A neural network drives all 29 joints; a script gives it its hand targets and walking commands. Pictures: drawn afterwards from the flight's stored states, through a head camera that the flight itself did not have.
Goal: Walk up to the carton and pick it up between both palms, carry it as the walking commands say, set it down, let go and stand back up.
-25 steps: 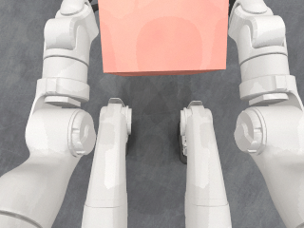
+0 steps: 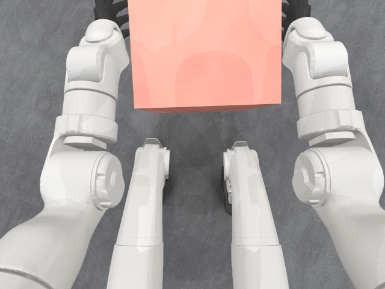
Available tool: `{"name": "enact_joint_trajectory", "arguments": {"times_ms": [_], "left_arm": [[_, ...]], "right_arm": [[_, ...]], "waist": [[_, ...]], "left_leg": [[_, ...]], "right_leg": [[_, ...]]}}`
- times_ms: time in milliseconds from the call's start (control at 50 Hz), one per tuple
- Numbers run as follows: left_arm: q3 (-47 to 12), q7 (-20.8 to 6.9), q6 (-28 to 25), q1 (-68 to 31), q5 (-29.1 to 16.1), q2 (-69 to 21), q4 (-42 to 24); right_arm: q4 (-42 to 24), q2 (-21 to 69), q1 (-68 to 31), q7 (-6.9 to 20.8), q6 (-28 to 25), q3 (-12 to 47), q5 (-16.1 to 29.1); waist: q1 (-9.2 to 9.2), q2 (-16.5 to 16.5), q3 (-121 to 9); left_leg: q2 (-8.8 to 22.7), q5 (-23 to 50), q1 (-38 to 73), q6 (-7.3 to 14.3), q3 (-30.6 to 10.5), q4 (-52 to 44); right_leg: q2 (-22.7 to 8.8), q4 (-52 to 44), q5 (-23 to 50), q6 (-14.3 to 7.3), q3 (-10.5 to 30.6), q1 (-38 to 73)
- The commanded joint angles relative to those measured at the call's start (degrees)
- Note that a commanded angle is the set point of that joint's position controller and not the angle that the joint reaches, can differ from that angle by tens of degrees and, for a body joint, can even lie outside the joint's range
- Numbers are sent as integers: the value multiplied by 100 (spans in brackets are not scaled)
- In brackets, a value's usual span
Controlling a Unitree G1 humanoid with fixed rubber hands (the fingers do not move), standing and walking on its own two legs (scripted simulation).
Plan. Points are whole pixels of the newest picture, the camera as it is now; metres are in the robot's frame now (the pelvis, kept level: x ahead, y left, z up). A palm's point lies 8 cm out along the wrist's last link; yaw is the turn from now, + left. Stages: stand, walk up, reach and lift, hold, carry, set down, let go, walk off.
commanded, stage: reach and lift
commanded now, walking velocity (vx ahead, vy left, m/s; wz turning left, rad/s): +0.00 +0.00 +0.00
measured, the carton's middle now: (201, 57) +0.50 +0.00 -0.08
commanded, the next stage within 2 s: none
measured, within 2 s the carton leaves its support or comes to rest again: neither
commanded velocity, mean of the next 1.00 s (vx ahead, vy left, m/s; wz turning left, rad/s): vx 0.00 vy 0.00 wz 0.00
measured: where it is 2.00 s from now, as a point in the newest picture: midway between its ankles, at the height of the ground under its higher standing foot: (194, 194)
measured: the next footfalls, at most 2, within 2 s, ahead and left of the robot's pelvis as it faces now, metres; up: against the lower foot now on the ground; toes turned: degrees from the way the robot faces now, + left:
none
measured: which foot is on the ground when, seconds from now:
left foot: down 0.00-1.00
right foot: down 0.00-1.00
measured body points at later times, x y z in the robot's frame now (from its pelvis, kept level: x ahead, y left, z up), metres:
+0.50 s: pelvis +0.01 +0.00 +0.06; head +0.23 +0.00 +0.45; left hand +0.50 +0.15 +0.05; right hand +0.51 -0.15 +0.04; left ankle +0.18 +0.15 -0.53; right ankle +0.16 -0.14 -0.53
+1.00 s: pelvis +0.01 +0.00 +0.12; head +0.17 -0.01 +0.53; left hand +0.47 +0.15 +0.13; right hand +0.48 -0.16 +0.13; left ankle +0.18 +0.15 -0.53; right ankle +0.16 -0.14 -0.53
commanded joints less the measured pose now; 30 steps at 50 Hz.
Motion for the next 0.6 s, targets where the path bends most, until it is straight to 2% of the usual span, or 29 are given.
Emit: {"name": "enact_joint_trajectory", "arguments": {"times_ms": [0,20,40,60,80,100,120,140,160,180,200,220,240,260,280,300,320,360,380,400,420,440,460,480,500,520,540,560,580], "left_arm": [[-2636,-2329,-33,-5058,-444,-6663,-1597],[-2613,-2347,8,-4759,-396,-6809,-1329],[-2573,-2348,-4,-4788,-382,-6764,-1447],[-2665,-2414,49,-4560,-326,-6832,-1258],[-2697,-2389,19,-4398,-389,-6951,-1407],[-2694,-2381,-27,-4653,-326,-6711,-1583],[-2801,-2382,-61,-4883,-480,-6788,-1970],[-3031,-2363,-112,-4991,-599,-6917,-2153],[-3162,-2333,-79,-4678,-536,-6908,-2292],[-3039,-2343,-93,-4733,-517,-6663,-2197],[-3024,-2321,-50,-4670,-498,-6707,-2293],[-3070,-2327,-56,-4667,-522,-6735,-1989],[-2985,-2327,11,-4292,-395,-6860,-1606],[-3177,-2263,-87,-4377,-521,-6920,-2302],[-3071,-2285,-5,-4287,-452,-6949,-1831],[-3235,-2264,-57,-4494,-542,-6995,-2144],[-3257,-2237,-57,-4432,-463,-7029,-2002],[-3046,-2265,-73,-3853,-362,-7028,-1820],[-3282,-2303,-44,-3978,-522,-7261,-1999],[-3156,-2312,-43,-3752,-415,-7151,-1752],[-3061,-2317,-97,-4194,-403,-6964,-1873],[-2956,-2364,-86,-3932,-324,-7046,-1514],[-3182,-2387,-111,-4045,-464,-7062,-1918],[-3150,-2434,-101,-4328,-452,-6890,-1633],[-3120,-2408,-109,-4226,-490,-7058,-1973],[-3077,-2390,-120,-4008,-402,-7004,-1833],[-3072,-2417,-91,-3812,-376,-6968,-1951],[-3090,-2383,-74,-3625,-374,-7185,-1866],[-3002,-2450,-47,-3696,-229,-6972,-1450]], "right_arm": [[-1566,7646,-4861,1854,-264,2299,1199],[-1423,7665,-4692,1865,-208,2263,1127],[-1905,7464,-4922,1885,-298,2362,1152],[-1829,7477,-4788,1865,-309,2370,1126],[-2300,7450,-5006,1872,-294,2528,1197],[-1799,7557,-4661,1893,-305,2379,1084],[-2124,7677,-4813,1909,-289,2626,1189],[-2146,7676,-4599,1862,-301,2673,1263],[-2312,7711,-4550,1895,-339,2620,1265],[-2124,7785,-4408,1872,-294,2616,1168],[-2590,7752,-4774,1832,-331,2726,1347],[-2381,7476,-4790,1834,-354,2655,1250],[-2258,7430,-4688,1852,-342,2646,1165],[-2471,7646,-4460,1881,-376,2791,1293],[-2144,7546,-4344,1911,-365,2575,1150],[-2040,7538,-4244,1916,-360,2604,1190],[-1979,7420,-4179,1913,-423,2556,1134],[-2081,7748,-4088,1912,-397,2701,1090],[-2454,7603,-4082,1905,-454,2741,1146],[-2177,7615,-3974,1909,-397,2659,1040],[-1627,7549,-3840,1968,-378,2394,924],[-1517,7713,-3724,1968,-369,2405,927],[-1894,7691,-3876,1977,-418,2567,1016],[-1881,7690,-4113,1967,-477,2642,1148],[-2222,7746,-4088,1953,-431,2686,1126],[-1971,7874,-4040,1937,-436,2604,1124],[-2066,7798,-3935,1970,-411,2633,1080],[-2598,7736,-4182,1925,-457,2875,1167],[-1933,7666,-4013,1985,-423,2679,1001]], "waist": [[601,-215,-13971],[466,-305,-13625],[625,-167,-13846],[641,-99,-14101],[684,-334,-14436],[557,-300,-14042],[558,-413,-14326],[457,-296,-14663],[595,10,-14722],[596,-401,-14557],[723,-236,-14499],[550,-279,-14157],[598,-213,-13981],[785,-163,-14299],[570,-118,-13717],[581,-34,-13929],[538,280,-13611],[675,-408,-13649],[543,-52,-13976],[510,-276,-13534],[550,42,-13073],[469,-135,-12690],[342,-250,-13241],[527,-109,-13076],[545,-330,-13567],[651,-264,-13294],[730,-162,-13587],[745,-240,-13733],[700,-52,-12999]], "left_leg": [[-820,226,3809,290,1045,-1798],[-766,123,3834,308,1045,-1865],[-802,367,3984,305,1006,-1945],[-816,510,4107,286,1101,-1897],[-862,782,4335,297,1025,-2005],[-795,511,4081,278,987,-1946],[-821,595,4383,313,939,-2078],[-829,981,4590,275,989,-2025],[-839,1116,4923,267,945,-2078],[-852,1086,4764,293,927,-2114],[-856,1035,4854,297,955,-2230],[-810,765,4634,285,837,-2236],[-819,759,4743,264,844,-2297],[-839,1077,5151,308,722,-2477],[-779,885,5178,280,721,-2593],[-804,914,5233,225,774,-2516],[-762,1032,5077,162,827,-2544],[-811,974,5268,304,701,-2658],[-779,1189,5507,207,751,-2768],[-779,980,5366,250,704,-2868],[-771,754,5102,239,694,-2993],[-730,416,5067,284,756,-3056],[-717,756,5386,266,700,-3025],[-708,485,5167,246,853,-2933],[-791,706,5441,274,807,-3173],[-754,864,5481,304,759,-3155],[-776,925,5489,283,748,-3183],[-765,1178,5750,304,692,-3200],[-736,758,5249,245,715,-3229]], "right_leg": [[728,-2425,337,-167,-648,3808],[721,-2541,207,-142,-664,3823],[736,-2508,457,-137,-664,3823],[713,-2572,508,-155,-668,3922],[773,-2545,800,-112,-750,4248],[763,-2591,615,-153,-615,3994],[760,-2669,687,-117,-701,4370],[775,-2695,1120,-120,-604,4583],[806,-2660,1182,-136,-634,4416],[784,-2773,1202,-113,-586,4556],[775,-2931,1143,-89,-501,4805],[749,-2855,960,-147,-526,4465],[758,-2918,874,-141,-560,4357],[802,-2843,1200,-154,-592,4434],[772,-3030,936,-152,-647,4203],[787,-2995,953,-191,-622,4328],[743,-3071,1171,-240,-551,4241],[778,-3158,1001,-120,-635,4471],[759,-3302,1305,-182,-545,4794],[764,-3342,1061,-133,-633,4561],[730,-3360,911,-187,-565,4350],[714,-3610,493,-185,-486,4424],[715,-3564,844,-194,-519,4604],[646,-3651,530,-184,-416,4601],[695,-3759,812,-134,-468,5224],[689,-3690,898,-126,-458,4998],[714,-3764,998,-164,-428,5236],[725,-3714,1286,-144,-479,5423],[675,-3757,891,-193,-469,4951]]}}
